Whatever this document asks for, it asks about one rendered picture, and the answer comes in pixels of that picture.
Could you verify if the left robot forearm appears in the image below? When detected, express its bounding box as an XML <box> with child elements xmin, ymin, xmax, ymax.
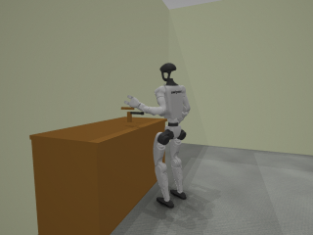
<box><xmin>137</xmin><ymin>102</ymin><xmax>163</xmax><ymax>116</ymax></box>

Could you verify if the right robot forearm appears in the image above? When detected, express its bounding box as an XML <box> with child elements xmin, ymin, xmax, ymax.
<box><xmin>176</xmin><ymin>111</ymin><xmax>189</xmax><ymax>124</ymax></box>

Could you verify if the tap lever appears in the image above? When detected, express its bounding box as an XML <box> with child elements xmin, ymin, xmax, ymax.
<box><xmin>129</xmin><ymin>112</ymin><xmax>145</xmax><ymax>116</ymax></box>

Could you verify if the robot left hand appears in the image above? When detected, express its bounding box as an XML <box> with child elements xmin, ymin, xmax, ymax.
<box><xmin>124</xmin><ymin>95</ymin><xmax>140</xmax><ymax>108</ymax></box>

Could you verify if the robot left upper arm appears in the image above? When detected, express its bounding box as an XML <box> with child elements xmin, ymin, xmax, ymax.
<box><xmin>155</xmin><ymin>85</ymin><xmax>167</xmax><ymax>117</ymax></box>

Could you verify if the counter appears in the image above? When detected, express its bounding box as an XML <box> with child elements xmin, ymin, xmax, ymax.
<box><xmin>29</xmin><ymin>107</ymin><xmax>167</xmax><ymax>235</ymax></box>

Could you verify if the robot right upper arm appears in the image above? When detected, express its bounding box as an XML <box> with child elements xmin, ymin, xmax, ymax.
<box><xmin>179</xmin><ymin>85</ymin><xmax>191</xmax><ymax>113</ymax></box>

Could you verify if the humanoid robot head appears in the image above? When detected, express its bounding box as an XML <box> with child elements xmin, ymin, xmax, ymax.
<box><xmin>159</xmin><ymin>63</ymin><xmax>178</xmax><ymax>86</ymax></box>

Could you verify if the humanoid robot torso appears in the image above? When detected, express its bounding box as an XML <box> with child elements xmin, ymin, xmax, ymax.
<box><xmin>163</xmin><ymin>83</ymin><xmax>183</xmax><ymax>140</ymax></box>

